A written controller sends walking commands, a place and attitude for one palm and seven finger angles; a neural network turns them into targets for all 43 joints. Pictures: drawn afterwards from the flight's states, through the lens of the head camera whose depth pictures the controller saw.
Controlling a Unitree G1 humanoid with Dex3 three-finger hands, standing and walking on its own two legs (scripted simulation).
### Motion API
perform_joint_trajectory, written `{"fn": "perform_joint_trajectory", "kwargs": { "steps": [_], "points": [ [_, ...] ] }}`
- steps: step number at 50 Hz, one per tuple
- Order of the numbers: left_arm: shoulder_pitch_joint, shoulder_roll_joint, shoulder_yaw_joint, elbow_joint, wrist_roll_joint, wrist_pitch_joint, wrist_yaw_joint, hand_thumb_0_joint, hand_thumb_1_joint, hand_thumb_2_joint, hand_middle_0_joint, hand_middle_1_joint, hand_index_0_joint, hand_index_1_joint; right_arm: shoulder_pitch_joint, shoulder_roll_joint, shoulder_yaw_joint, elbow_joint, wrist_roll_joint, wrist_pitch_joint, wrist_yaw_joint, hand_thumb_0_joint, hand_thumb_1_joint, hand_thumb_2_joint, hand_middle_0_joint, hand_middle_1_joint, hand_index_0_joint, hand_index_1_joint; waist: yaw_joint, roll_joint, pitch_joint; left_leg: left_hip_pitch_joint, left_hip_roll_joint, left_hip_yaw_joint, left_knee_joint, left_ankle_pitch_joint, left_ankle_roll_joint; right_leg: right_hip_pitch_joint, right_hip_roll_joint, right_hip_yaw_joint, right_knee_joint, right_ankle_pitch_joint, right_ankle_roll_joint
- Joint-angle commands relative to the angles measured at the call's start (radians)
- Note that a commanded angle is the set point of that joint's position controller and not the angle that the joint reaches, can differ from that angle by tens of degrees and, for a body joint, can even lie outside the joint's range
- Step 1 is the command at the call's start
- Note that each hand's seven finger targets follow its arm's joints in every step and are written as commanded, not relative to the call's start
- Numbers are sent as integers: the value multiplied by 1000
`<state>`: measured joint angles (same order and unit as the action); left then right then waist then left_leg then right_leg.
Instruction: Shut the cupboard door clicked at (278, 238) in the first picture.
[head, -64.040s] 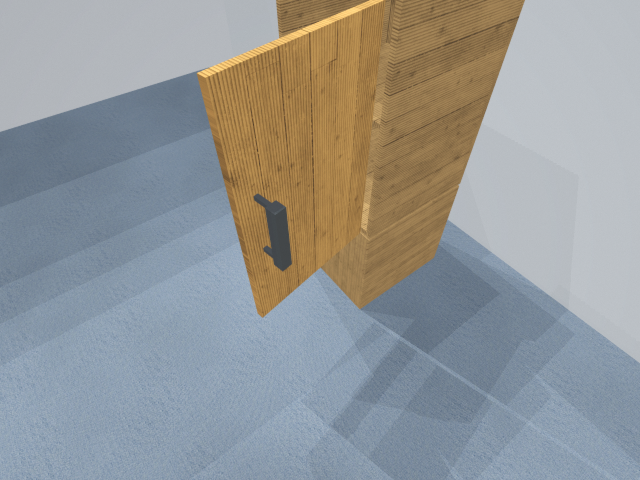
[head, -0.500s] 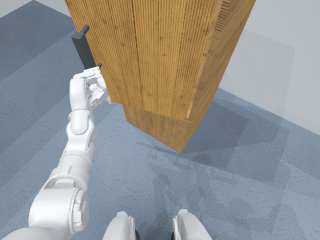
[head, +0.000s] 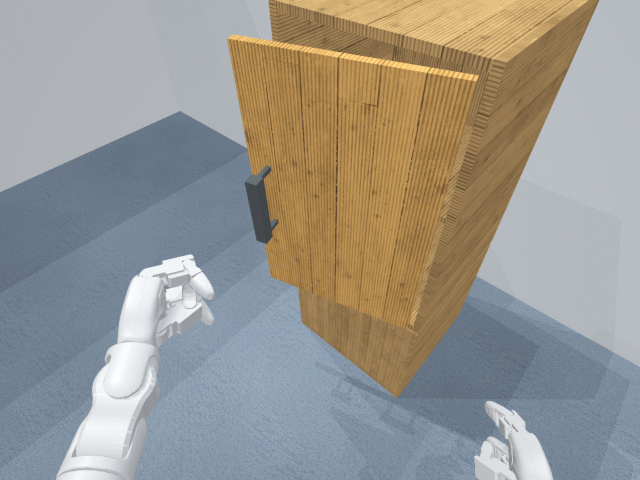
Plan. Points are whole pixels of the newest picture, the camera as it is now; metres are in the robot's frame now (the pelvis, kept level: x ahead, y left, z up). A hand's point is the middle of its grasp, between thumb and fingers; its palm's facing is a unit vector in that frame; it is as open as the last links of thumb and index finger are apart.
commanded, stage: draw the hand back to the body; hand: left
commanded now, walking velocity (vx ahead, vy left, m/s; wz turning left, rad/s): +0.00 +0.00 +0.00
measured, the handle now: (265, 204) +0.62 +0.15 -0.04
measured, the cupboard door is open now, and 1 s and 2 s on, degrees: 16 16 16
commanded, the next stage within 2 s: step back with the hand held close in 0.90 s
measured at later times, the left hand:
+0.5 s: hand (43, 335) +0.21 +0.26 +0.17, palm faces +0.44 -0.80 -0.41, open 5.9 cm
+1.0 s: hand (31, 340) +0.20 +0.26 +0.18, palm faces +0.46 -0.79 -0.41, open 7.4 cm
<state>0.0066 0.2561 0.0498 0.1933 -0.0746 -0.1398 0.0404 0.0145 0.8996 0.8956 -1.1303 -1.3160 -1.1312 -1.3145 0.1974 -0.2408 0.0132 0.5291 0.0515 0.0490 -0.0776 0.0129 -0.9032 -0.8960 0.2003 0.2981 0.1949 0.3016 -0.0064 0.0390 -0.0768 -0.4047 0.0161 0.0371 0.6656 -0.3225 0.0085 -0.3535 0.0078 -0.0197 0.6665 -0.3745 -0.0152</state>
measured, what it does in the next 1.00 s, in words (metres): stands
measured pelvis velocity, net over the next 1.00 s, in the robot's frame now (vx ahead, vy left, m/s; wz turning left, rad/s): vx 0.01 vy -0.01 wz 0.01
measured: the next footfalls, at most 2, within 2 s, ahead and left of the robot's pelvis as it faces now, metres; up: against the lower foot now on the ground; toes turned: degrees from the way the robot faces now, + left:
none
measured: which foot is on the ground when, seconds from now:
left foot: down 0.00-1.00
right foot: down 0.00-1.00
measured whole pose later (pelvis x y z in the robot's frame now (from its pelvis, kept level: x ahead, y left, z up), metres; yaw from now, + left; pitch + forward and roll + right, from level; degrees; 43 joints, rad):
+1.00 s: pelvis +0.01 -0.01 +0.02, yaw +1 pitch -4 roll +0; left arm 0.46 0.35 0.35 -0.36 -0.07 -0.10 0.10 0.01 0.89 0.89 -0.21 -0.31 -0.21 -0.30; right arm 0.20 -0.23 0.02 0.63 0.01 -0.11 -0.08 0.02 -0.90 -0.90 0.20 0.30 0.20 0.30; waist 0.05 0.07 -0.01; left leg -0.13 0.01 0.03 0.42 -0.23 0.00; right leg -0.07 0.01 -0.03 0.42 -0.28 -0.02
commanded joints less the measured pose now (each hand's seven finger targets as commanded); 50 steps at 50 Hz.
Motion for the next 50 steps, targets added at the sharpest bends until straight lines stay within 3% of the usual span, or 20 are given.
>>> {"fn": "perform_joint_trajectory", "kwargs": {
  "steps": [1,2,7,10,14,17,18,19,26,29,33,36,38,42,48,50],
  "points": [
    [-209,158,91,-334,10,-6,49,0,900,900,-887,-1050,-887,-1050,-95,-85,-12,-132,-6,-52,-22,0,-900,-900,200,300,200,300,5,-9,-117,236,-9,-17,-172,196,25,89,-2,3,-199,286,0],
    [-178,139,79,-365,8,4,50,0,900,900,-860,-1020,-860,-1020,-98,-82,-9,-132,-11,-58,-21,0,-900,-900,200,300,200,300,7,-6,-119,255,-11,-19,-186,211,25,115,-4,-1,-207,300,0],
    [-40,165,135,-451,8,38,54,0,900,900,-723,-870,-723,-870,-123,-79,3,-121,-21,-80,-15,0,-900,-900,200,300,200,300,26,-13,-57,297,-7,-17,-245,256,21,173,-6,-10,-266,331,2],
    [28,190,176,-524,10,44,56,0,900,900,-640,-780,-640,-780,-132,-76,7,-115,-29,-95,-11,0,-900,-900,200,300,200,300,38,25,-58,324,-7,-13,-264,295,19,207,-9,-12,-282,360,2],
    [126,231,249,-620,8,41,62,0,900,900,-530,-660,-530,-660,-140,-74,4,-108,-35,-115,-4,0,-900,-900,200,300,200,300,51,18,-68,336,-6,-10,-273,331,19,243,-12,-12,-297,391,6],
    [189,251,295,-684,9,36,70,0,900,900,-447,-570,-447,-570,-143,-72,0,-100,-38,-133,-2,0,-900,-900,200,300,200,300,57,34,-54,338,-5,-12,-273,350,16,242,-10,-18,-298,395,7],
    [225,272,322,-681,8,38,71,0,900,900,-420,-540,-420,-540,-147,-77,-4,-92,-40,-139,-2,0,-900,-900,200,300,200,300,62,14,-36,329,-5,-8,-271,345,19,238,-11,-13,-311,396,9],
    [237,271,332,-714,8,30,73,0,900,900,-393,-510,-393,-510,-142,-74,-5,-94,-38,-144,0,0,-900,-900,200,300,200,300,61,18,-57,333,-5,-9,-272,356,19,255,-15,-15,-301,400,9],
    [381,321,454,-772,-4,6,80,0,900,900,-200,-300,-200,-300,-143,-74,-22,-77,-36,-172,1,0,-900,-900,200,300,200,300,74,0,-8,311,-4,-1,-264,334,23,232,-18,-15,-310,376,16],
    [370,249,378,-714,2,11,73,0,900,900,-200,-300,-200,-300,-130,-83,-27,-64,-35,-180,0,0,-900,-900,200,300,200,300,54,-11,54,306,-1,4,-273,292,26,186,-21,-13,-324,325,20],
    [328,276,390,-707,4,6,78,0,900,900,-200,-300,-200,-300,-130,-95,-35,-58,-37,-186,-11,0,-900,-900,200,300,200,300,59,-46,52,308,-4,-1,-278,248,33,179,-20,-6,-340,264,22],
    [314,299,411,-760,9,-11,85,0,900,900,-200,-300,-200,-300,-139,-86,-30,-62,-39,-201,-14,0,-900,-900,200,300,200,300,70,8,-7,326,-11,-1,-277,262,33,211,-23,-6,-323,281,17],
    [335,320,432,-760,10,-14,88,0,900,900,-200,-300,-200,-300,-142,-86,-28,-55,-41,-207,-16,0,-900,-900,200,300,200,300,76,26,7,316,-11,-2,-276,266,30,215,-22,-4,-330,285,15],
    [342,302,427,-772,8,-20,88,0,900,900,-200,-300,-200,-300,-141,-75,-23,-54,-41,-217,-12,0,-900,-900,200,300,200,300,73,57,27,311,-9,0,-284,257,21,207,-18,-10,-330,274,14],
    [383,289,427,-728,3,-18,77,0,900,900,-200,-300,-200,-300,-132,-82,-29,-52,-41,-214,-8,0,-900,-900,200,300,200,300,72,2,41,307,-2,0,-290,267,22,209,-15,-7,-338,284,15],
    [375,280,417,-743,3,-18,76,0,900,900,-200,-300,-200,-300,-135,-80,-30,-56,-40,-213,-7,0,-900,-900,200,300,200,300,70,18,31,316,-2,6,-288,272,24,206,-17,-7,-334,297,18]
  ]
}}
